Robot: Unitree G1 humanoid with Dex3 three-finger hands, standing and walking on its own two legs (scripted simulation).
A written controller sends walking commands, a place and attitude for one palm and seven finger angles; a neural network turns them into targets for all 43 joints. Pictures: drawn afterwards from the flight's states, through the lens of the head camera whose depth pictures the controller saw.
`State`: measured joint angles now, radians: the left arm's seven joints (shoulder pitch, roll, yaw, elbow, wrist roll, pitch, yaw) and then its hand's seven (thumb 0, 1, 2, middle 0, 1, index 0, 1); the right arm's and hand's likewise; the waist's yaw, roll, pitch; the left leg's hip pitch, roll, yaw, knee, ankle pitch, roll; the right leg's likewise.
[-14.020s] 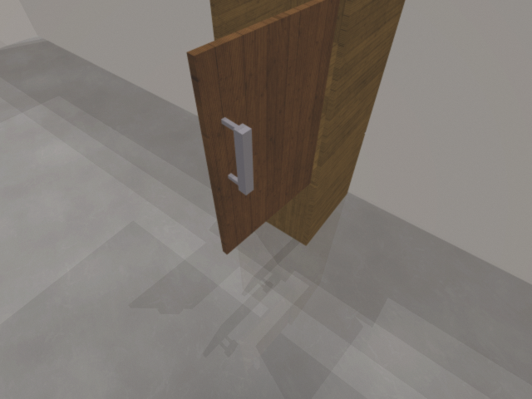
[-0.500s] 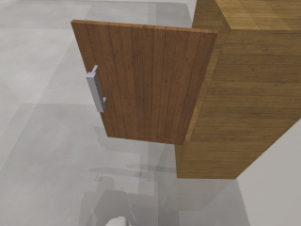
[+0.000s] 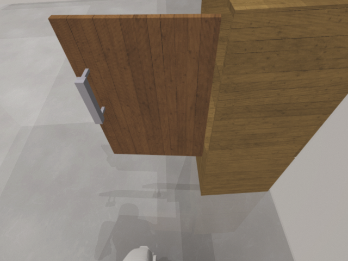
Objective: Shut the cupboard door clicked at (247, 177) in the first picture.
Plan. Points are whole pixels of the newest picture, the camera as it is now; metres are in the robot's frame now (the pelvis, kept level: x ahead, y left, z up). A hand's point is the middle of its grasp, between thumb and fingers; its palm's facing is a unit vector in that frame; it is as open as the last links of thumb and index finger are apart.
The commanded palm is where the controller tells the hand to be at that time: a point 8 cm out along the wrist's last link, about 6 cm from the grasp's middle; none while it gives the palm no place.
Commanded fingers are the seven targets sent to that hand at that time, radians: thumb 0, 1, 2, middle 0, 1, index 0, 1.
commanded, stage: come to a stop and stand still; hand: left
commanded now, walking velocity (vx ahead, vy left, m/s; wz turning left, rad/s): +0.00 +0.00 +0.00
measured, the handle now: (93, 97) +0.54 +0.28 +0.04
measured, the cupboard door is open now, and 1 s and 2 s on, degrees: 84 84 84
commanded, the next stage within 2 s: look again from close up in 0.48 s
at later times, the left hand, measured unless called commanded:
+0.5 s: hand out of the picture -0.02 +0.15 -0.16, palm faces +0.06 -0.98 -0.17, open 7.3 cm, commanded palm none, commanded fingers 0.00 0.90 0.90 -0.20 -0.30 -0.20 -0.30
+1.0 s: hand out of the picture +0.02 +0.20 -0.16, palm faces +0.03 -0.97 -0.24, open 7.4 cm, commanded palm none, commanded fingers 0.00 0.90 0.90 -0.20 -0.30 -0.20 -0.30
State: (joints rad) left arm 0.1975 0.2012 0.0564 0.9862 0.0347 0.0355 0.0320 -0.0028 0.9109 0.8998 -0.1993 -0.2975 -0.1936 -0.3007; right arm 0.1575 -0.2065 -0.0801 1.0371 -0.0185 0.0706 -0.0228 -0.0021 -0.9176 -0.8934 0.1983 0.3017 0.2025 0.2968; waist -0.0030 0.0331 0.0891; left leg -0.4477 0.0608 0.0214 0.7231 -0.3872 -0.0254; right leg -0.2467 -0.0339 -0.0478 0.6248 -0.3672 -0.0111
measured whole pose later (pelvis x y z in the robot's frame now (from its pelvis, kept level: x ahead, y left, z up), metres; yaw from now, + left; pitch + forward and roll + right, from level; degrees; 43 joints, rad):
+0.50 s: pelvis -0.02 -0.02 +0.02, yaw +1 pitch -2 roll +0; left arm 0.26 0.16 0.01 1.13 0.01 0.01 0.03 0.00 0.92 0.90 -0.20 -0.30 -0.20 -0.30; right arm 0.25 -0.13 -0.02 1.15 -0.02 0.01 -0.04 0.01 -0.94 -0.89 0.20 0.30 0.20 0.30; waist 0.02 -0.02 0.04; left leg -0.14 0.02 0.03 0.40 -0.24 -0.01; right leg -0.15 0.01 -0.08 0.40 -0.23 -0.03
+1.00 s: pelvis -0.03 +0.00 +0.01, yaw +0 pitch -2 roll +0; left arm 0.25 0.21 0.00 1.02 0.02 -0.01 0.04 0.00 0.91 0.90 -0.20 -0.30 -0.20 -0.30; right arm 0.22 -0.20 -0.01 1.04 -0.02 -0.01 -0.02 0.00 -0.91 -0.89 0.20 0.30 0.20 0.30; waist 0.01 0.00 0.01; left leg -0.19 0.00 0.04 0.50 -0.27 0.02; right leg -0.19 -0.02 -0.06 0.48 -0.25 0.00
